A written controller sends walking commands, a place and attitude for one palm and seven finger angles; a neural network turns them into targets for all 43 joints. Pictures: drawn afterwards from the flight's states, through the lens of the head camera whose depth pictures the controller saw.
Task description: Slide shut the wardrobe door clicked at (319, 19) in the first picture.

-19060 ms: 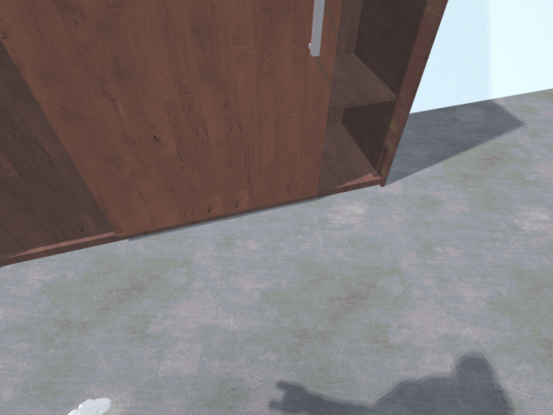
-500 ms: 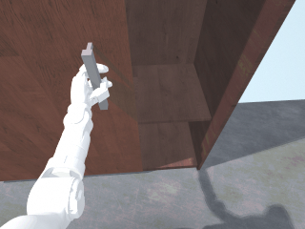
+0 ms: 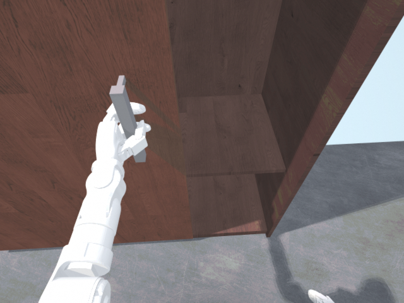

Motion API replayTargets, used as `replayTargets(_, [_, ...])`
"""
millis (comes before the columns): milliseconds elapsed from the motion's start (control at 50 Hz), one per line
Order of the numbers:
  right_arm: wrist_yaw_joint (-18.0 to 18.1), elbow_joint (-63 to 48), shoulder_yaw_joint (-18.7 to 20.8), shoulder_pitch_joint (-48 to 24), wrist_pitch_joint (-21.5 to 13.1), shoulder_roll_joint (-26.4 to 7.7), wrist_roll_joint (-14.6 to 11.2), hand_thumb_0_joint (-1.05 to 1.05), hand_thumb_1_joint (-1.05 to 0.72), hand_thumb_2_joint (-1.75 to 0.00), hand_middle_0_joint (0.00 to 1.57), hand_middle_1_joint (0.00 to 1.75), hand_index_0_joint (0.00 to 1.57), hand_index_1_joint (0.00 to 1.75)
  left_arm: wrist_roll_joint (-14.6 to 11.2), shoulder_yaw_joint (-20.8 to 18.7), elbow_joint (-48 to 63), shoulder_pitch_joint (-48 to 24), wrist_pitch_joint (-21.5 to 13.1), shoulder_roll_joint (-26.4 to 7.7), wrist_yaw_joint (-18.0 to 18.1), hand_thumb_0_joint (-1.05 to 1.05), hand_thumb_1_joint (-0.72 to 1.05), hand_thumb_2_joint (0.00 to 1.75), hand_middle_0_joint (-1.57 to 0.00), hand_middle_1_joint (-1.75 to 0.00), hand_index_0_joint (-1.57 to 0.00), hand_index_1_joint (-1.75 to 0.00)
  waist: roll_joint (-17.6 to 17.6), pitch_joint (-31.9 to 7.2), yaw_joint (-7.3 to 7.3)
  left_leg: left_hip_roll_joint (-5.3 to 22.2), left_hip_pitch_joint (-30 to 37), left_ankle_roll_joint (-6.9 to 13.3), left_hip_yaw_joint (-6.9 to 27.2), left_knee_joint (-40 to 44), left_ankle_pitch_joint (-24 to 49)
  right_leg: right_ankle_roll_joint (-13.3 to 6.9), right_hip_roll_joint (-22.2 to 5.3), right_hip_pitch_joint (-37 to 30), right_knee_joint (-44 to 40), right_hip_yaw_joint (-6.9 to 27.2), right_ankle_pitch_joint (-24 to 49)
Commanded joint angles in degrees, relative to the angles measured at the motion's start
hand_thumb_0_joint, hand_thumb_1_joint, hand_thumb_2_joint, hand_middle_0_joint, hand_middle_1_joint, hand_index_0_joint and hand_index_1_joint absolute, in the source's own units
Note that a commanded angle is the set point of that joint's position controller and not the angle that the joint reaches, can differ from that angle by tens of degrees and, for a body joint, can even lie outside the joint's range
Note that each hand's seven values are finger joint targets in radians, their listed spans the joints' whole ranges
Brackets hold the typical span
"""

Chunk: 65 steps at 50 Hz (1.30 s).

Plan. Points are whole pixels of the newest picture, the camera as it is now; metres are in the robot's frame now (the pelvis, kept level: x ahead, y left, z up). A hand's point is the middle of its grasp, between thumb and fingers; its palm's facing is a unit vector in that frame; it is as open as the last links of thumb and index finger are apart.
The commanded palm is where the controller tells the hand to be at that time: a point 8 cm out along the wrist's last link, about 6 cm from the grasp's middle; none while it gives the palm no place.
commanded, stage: tug the door sideways, standing still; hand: left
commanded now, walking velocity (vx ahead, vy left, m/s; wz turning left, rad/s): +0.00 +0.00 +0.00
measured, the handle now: (132, 122) +0.46 +0.14 +0.11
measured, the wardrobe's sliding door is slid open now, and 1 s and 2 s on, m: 0.36 0.35 0.29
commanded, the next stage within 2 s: step sideways, sliding the door along in 0.82 s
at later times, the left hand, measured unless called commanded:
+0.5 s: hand (144, 137) +0.41 +0.11 +0.11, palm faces +0.12 -0.99 -0.02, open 5.7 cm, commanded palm +0.39 +0.10 +0.11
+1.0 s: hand (150, 138) +0.41 +0.10 +0.11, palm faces +0.06 -0.99 -0.10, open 5.8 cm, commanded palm +0.39 +0.14 +0.11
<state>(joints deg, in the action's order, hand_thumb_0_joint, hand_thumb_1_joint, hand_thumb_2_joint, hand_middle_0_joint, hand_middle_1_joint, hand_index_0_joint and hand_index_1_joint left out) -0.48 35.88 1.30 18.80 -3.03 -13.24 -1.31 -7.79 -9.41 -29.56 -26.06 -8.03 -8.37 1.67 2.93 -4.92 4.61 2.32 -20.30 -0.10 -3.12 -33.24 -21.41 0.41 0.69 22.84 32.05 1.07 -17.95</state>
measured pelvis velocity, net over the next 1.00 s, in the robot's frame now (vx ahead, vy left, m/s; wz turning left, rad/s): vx -0.02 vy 0.00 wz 0.08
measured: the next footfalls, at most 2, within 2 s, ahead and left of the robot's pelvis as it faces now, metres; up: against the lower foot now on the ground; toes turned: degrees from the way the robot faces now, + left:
right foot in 1.64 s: +0.11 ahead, -0.23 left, +0.00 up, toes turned +8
left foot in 1.84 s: +0.02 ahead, +0.03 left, +0.00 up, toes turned +20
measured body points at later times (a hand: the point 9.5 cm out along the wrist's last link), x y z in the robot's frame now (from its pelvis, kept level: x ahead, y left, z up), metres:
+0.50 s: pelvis -0.01 +0.00 -0.01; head +0.04 -0.01 +0.44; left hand +0.40 +0.16 +0.11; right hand +0.08 -0.22 -0.14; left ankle -0.06 +0.12 -0.73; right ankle -0.03 -0.13 -0.73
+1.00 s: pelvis -0.02 +0.00 -0.01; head +0.03 -0.01 +0.44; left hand +0.41 +0.15 +0.11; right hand +0.07 -0.24 -0.14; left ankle -0.06 +0.12 -0.73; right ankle -0.03 -0.13 -0.73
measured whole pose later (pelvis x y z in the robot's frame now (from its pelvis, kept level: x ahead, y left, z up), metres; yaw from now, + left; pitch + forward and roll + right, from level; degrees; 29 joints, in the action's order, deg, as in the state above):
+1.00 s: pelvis -0.02 +0.00 -0.01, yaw +4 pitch +8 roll +0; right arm -0.2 42.1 0.6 17.3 -4.6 -12.8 -0.5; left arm -4.6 0.4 -44.3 -41.0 -11.8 -6.7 8.2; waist 3.0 -1.2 2.5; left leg 0.1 -23.8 0.2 0.9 -36.9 -21.0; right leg 0.7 -1.7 24.6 35.8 -2.5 -19.0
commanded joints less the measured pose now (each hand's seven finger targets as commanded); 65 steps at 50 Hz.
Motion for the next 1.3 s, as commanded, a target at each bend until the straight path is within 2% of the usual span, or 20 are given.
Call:
replayTargets(0, [0.6,-3.1,2.7,1.5,-2.3,-6.5,0.4,0.00,-0.90,-0.90,0.20,0.30,0.20,0.30,1.3,6.4,15.1,-29.5,-4.2,-0.6,0.8,0.00,0.90,0.90,-0.45,-1.40,-0.45,-1.40,-1.5,-19.6,1.31,-1.0,11.7,0.7,0.9,-2.0,38.7,-0.7,0.9,-7.9,0.8,-3.6,36.1])
replayTargets(40, [0.7,-1.7,2.8,2.2,-2.4,-6.4,0.8,0.00,-0.90,-0.90,0.20,0.30,0.20,0.30,2.5,9.1,15.1,-36.1,-4.2,1.3,2.0,0.00,0.90,0.90,-0.45,-1.40,-0.45,-1.40,-0.4,-20.8,2.79,-1.0,13.7,0.7,1.6,-3.0,40.7,-0.7,0.8,-5.8,1.2,-3.8,36.0])
replayTargets(140, [0.2,-0.1,2.8,2.6,-2.8,-6.1,1.5,0.00,-0.90,-0.90,0.20,0.30,0.20,0.30,3.6,13.9,13.3,-38.8,-5.5,6.1,2.5,0.00,0.90,0.90,-0.45,-1.40,-0.45,-1.40,-0.2,-23.9,2.97,-0.9,16.7,0.5,3.6,-3.9,43.5,-1.0,0.8,-3.6,2.1,-4.3,33.8])
replayTargets(220, [0.0,0.4,2.5,2.2,-2.8,-6.1,1.5,0.00,-0.90,-0.90,0.20,0.30,0.20,0.30,3.3,16.7,8.8,-39.4,-6.4,9.6,2.2,0.00,0.90,0.90,-0.45,-1.40,-0.45,-1.40,-2.9,-22.0,3.23,-1.0,15.4,0.6,4.5,-3.6,41.2,-1.1,0.9,-2.7,2.2,-4.9,31.2])
replayTargets(300, [-0.5,0.5,2.2,1.8,-3.2,-5.8,1.4,0.00,-0.90,-0.90,0.20,0.30,0.20,0.30,3.2,19.4,7.9,-42.7,-7.4,12.5,2.1,0.00,0.90,0.90,-0.45,-1.40,-0.45,-1.40,-0.5,-22.0,3.69,-1.0,16.3,0.3,5.2,-3.8,39.0,-1.3,1.0,-0.4,2.5,-5.0,28.4])
replayTargets(420, [-1.0,1.2,2.1,2.2,-4.0,-5.8,1.5,0.00,-0.90,-0.90,0.20,0.30,0.20,0.30,3.4,22.7,5.6,-45.3,-8.8,15.9,2.8,0.00,0.90,0.90,-0.45,-1.40,-0.45,-1.40,-0.7,-21.6,4.34,-0.8,15.8,0.0,6.5,-4.0,36.7,-1.6,1.1,1.8,2.9,-5.5,24.4])
replayTargets(500, [-1.2,1.7,2.1,2.6,-4.7,-5.9,1.5,0.00,-0.90,-0.90,0.20,0.30,0.20,0.30,3.1,22.7,3.5,-46.5,-9.1,16.3,3.0,0.00,0.90,0.90,-0.45,-1.40,-0.45,-1.40,-1.4,-20.8,4.77,-1.1,14.6,0.0,6.5,-3.8,32.6,-1.5,1.4,3.0,2.8,-5.6,22.7])
replayTargets(800, [-1.5,2.4,2.3,3.6,-6.0,-6.0,1.5,0.00,-0.90,-0.90,0.20,0.30,0.20,0.30,3.2,22.6,2.8,-49.6,-10.2,16.5,4.0,0.00,0.90,0.90,-0.45,-1.40,-0.45,-1.40,-0.5,-21.9,4.77,-1.5,14.2,-0.1,6.3,-3.8,31.1,-1.6,1.5,3.6,3.1,-5.6,22.0])
replayTargets(880, [-1.5,2.3,2.2,3.3,-6.0,-6.0,1.3,0.00,-0.90,-0.90,0.20,0.30,0.20,0.30,3.0,22.8,0.2,-48.8,-10.1,17.3,4.0,0.00,0.90,0.90,-0.45,-1.40,-0.45,-1.40,-2.7,-19.8,5.07,-1.7,12.1,0.2,6.0,-3.5,27.6,-1.5,1.6,3.6,2.7,-5.6,21.1])
replayTargets(900, [-1.3,2.5,2.3,3.8,-5.8,-6.6,1.4,0.00,-0.90,-0.90,0.20,0.30,0.20,0.30,2.9,19.8,0.4,-49.5,-10.2,13.6,4.1,0.00,0.90,0.90,-0.45,-1.40,-0.45,-1.40,-3.3,-20.4,4.41,-2.1,11.3,0.2,5.6,-3.4,26.6,-1.7,1.6,2.3,2.6,-5.3,21.6])
replayTargets(920, [1.4,-0.7,2.1,1.2,-3.7,-8.7,0.2,0.00,-0.90,-0.90,0.20,0.30,0.20,0.30,6.8,-0.4,3.4,-53.1,-9.7,-19.8,6.1,0.00,0.90,0.90,-0.45,-1.40,-0.45,-1.40,-1.8,-20.6,-1.48,-0.1,8.6,2.4,4.8,-0.1,20.5,-1.7,-3.7,-7.9,-0.1,-1.5,20.2])
replayTargets(940, [2.7,-0.8,1.9,-2.1,-2.6,-7.4,0.0,0.00,-0.90,-0.90,0.20,0.30,0.20,0.30,6.3,6.2,6.4,-56.5,-9.3,-12.7,4.8,0.00,0.90,0.90,-0.45,-1.40,-0.45,-1.40,-4.6,-21.1,0.06,-0.2,9.1,2.6,4.6,1.8,18.8,-1.4,-3.6,-11.5,-1.0,-1.9,21.6])
replayTargets(960, [3.7,-1.8,1.5,-4.0,-2.0,-6.3,-0.2,0.00,-0.90,-0.90,0.20,0.30,0.20,0.30,5.9,9.8,5.1,-53.3,-8.4,-7.1,3.6,0.00,0.90,0.90,-0.45,-1.40,-0.45,-1.40,-4.0,-19.3,0.41,0.8,9.4,2.8,4.7,2.0,19.9,-1.1,-3.3,-11.5,-1.0,-2.5,20.8])
replayTargets(1000, [4.6,-2.4,1.6,-4.5,-0.6,-6.6,-0.1,0.00,-0.90,-0.90,0.20,0.30,0.20,0.30,5.5,9.9,2.0,-47.8,-6.8,-6.1,2.9,0.00,0.90,0.90,-0.45,-1.40,-0.45,-1.40,-2.3,-17.2,-0.19,2.9,12.1,3.3,5.7,1.2,25.7,-1.0,-2.7,-10.1,0.3,-3.3,20.1])
replayTargets(1080, [5.3,-3.2,2.2,-4.5,1.0,-7.1,0.4,0.00,-0.90,-0.90,0.20,0.30,0.20,0.30,4.9,10.4,0.5,-46.6,-5.2,-5.5,1.9,0.00,0.90,0.90,-0.45,-1.40,-0.45,-1.40,0.4,-14.7,0.16,9.0,17.3,5.6,11.9,0.6,32.6,-0.8,-0.9,-2.8,6.8,-3.6,14.4])
replayTargets(1140, [5.3,-3.8,2.2,-5.5,1.7,-7.0,0.5,0.00,-0.90,-0.90,0.20,0.30,0.20,0.30,4.2,11.4,1.5,-47.5,-4.6,-4.7,1.3,0.00,0.90,0.90,-0.45,-1.40,-0.45,-1.40,4.0,-11.6,0.23,13.3,20.9,8.1,17.1,1.4,37.7,-1.4,0.0,1.9,9.9,-2.3,2.1])
replayTargets(1200, [4.9,-4.5,1.7,-7.1,2.0,-6.6,0.3,0.00,-0.90,-0.90,0.20,0.30,0.20,0.30,3.5,13.5,3.1,-47.7,-4.0,-2.0,1.0,0.00,0.90,0.90,-0.45,-1.40,-0.45,-1.40,5.9,-9.8,-0.43,13.8,19.8,8.3,16.6,-0.1,36.2,-2.4,-0.1,-1.0,5.9,-1.9,-1.1])
replayTargets(1240, [4.7,-5.1,1.8,-7.2,2.2,-6.7,-0.4,0.00,-0.90,-0.90,0.20,0.30,0.20,0.30,3.4,15.2,4.3,-46.9,-3.1,0.0,0.9,0.00,0.90,0.90,-0.45,-1.40,-0.45,-1.40,0.5,-11.4,-0.67,10.7,15.3,5.8,11.2,-4.1,32.8,-3.1,-0.5,-10.1,-0.3,-1.9,9.8])
replayTargets(1260, [4.8,-5.1,1.9,-6.9,2.3,-6.7,-0.8,0.00,-0.90,-0.90,0.20,0.30,0.20,0.30,3.7,15.0,5.2,-46.7,-2.8,-0.4,1.0,0.00,0.90,0.90,-0.45,-1.40,-0.45,-1.40,-5.9,-13.7,-1.00,7.5,11.6,3.8,6.6,-8.5,30.0,-4.1,-2.6,-17.0,-4.7,-0.3,18.8])
replayTargets(1280, [4.9,-5.0,2.0,-7.0,2.3,-6.3,-1.2,0.00,-0.90,-0.90,0.20,0.30,0.20,0.30,3.7,14.8,5.5,-47.2,-2.4,-0.4,1.3,0.00,0.90,0.90,-0.45,-1.40,-0.45,-1.40,-12.8,-15.5,-0.95,3.6,6.6,1.7,2.3,-13.7,25.5,-6.6,-7.1,-23.9,-5.8,4.0,29.4])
